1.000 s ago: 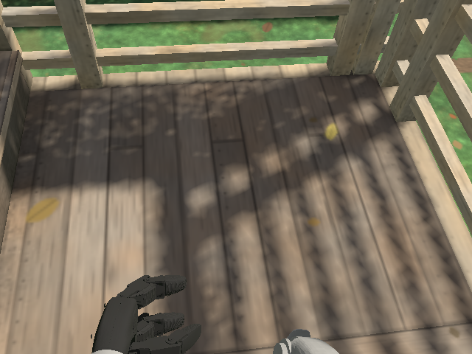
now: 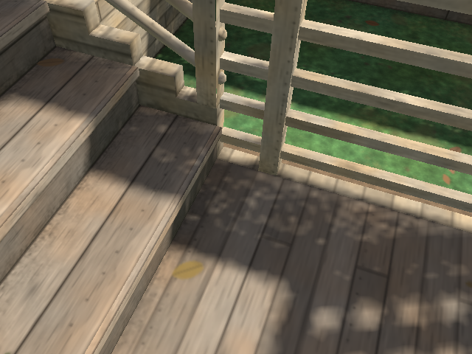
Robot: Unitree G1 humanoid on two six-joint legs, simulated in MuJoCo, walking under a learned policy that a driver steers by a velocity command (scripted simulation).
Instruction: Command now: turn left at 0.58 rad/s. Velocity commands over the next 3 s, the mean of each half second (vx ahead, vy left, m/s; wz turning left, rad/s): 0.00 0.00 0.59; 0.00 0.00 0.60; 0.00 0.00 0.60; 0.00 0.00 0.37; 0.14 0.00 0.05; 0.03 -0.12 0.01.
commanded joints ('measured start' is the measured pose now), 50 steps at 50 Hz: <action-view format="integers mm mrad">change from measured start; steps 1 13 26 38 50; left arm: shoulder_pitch -31 34 119 61 -72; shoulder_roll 58 95 168 68 43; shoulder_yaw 6 6 52 20 4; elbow -80 -136 -81 -105 -154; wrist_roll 3 2 5 11 -12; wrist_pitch -17 -66 -56 16 0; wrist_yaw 6 27 7 8 14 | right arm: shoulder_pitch -31 -86 -203 -88 -27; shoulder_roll -175 -138 -79 -143 -172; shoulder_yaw -57 -58 -14 -45 -76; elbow -80 1 -42 -42 8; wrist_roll -9 -1 26 12 -17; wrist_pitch -10 18 13 -13 1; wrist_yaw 1 55 79 11 5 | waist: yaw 12 42 80 39 12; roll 145 -118 -163 99 185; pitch -38 -43 -46 -87 -79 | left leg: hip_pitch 48 -310 -85 169 97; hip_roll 240 16 56 233 174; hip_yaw -316 55 174 -258 -370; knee -133 720 158 -156 -97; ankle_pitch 92 -211 -228 244 166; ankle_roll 194 -92 -40 129 124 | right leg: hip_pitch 33 369 393 -132 24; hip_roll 26 -227 -266 -36 37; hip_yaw -11 142 -36 4 0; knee -95 -669 -526 169 -97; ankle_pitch -61 315 464 60 -47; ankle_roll -20 -225 -202 15 -19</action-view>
